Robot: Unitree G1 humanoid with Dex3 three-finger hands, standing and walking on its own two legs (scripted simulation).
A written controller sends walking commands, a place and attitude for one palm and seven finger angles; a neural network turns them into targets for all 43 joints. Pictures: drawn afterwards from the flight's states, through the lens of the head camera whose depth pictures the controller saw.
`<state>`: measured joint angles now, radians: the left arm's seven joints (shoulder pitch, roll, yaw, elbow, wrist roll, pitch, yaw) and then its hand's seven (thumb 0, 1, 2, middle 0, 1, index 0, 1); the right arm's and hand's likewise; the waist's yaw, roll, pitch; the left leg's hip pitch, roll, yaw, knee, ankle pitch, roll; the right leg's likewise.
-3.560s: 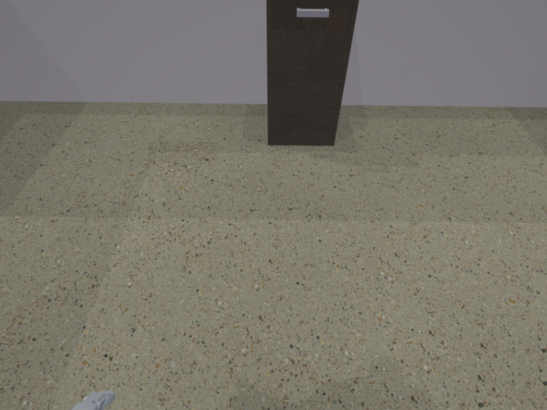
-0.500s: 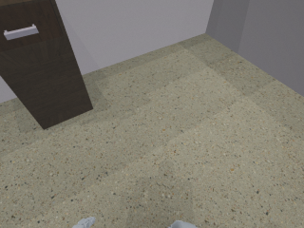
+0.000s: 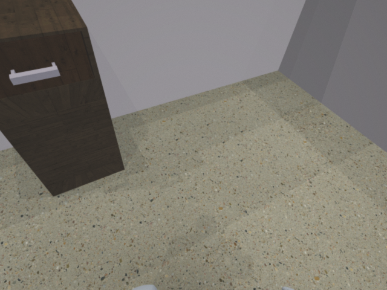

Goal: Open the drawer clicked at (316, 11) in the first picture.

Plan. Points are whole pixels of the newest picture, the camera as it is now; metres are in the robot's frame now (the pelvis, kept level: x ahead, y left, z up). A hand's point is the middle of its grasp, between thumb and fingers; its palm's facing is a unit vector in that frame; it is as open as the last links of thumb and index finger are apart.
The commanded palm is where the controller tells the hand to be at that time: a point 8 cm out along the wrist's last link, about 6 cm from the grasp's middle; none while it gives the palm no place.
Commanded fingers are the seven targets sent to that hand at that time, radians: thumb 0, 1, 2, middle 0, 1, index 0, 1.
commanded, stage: walk to a spot facing it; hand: left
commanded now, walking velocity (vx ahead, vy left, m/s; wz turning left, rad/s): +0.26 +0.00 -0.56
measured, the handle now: (34, 71) +0.71 +0.60 +0.00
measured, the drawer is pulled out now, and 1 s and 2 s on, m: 0.00 0.00 0.00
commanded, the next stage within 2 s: turn to face it in 0.16 s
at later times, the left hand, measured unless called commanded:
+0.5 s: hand (161, 225) +0.30 +0.11 -0.15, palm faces -0.14 -0.97 -0.22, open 7.4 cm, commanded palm none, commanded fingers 0.00 0.90 0.90 -0.20 -0.30 -0.20 -0.30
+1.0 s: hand (105, 259) +0.20 +0.23 -0.16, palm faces +0.24 -0.94 -0.24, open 7.4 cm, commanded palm none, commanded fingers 0.00 0.90 0.90 -0.20 -0.30 -0.20 -0.30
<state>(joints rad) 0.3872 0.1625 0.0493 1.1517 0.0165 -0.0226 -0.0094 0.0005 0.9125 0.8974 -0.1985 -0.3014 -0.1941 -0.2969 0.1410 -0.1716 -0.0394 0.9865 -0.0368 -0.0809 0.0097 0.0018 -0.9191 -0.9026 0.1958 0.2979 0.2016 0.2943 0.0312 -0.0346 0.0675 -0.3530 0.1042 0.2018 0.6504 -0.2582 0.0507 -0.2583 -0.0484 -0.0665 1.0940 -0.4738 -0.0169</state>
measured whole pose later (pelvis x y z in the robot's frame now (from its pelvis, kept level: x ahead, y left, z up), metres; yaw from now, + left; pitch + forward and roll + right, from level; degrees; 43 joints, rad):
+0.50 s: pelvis +0.15 -0.05 +0.00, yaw -5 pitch -2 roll +0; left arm 0.09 0.14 0.04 0.99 0.02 -0.04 0.01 0.00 0.91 0.90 -0.20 -0.30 -0.19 -0.30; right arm 0.37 -0.14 -0.04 1.12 -0.01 0.02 -0.01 0.00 -0.91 -0.90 0.20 0.30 0.20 0.29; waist -0.07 0.05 0.10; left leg -0.27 0.12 0.12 1.00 -0.57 -0.04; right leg -0.37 -0.09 -0.21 0.64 -0.23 -0.04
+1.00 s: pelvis +0.16 -0.01 +0.02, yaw +11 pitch +1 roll -2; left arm 0.16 0.26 0.10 0.95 0.02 0.06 0.01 0.00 0.91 0.90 -0.20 -0.30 -0.19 -0.30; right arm 0.23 -0.20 -0.05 0.93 -0.03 0.01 0.00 0.00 -0.91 -0.90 0.20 0.30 0.20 0.29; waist -0.01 -0.02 0.06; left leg -0.32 0.01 0.05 0.52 -0.22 0.06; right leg -0.52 -0.09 -0.05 1.14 -0.36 0.10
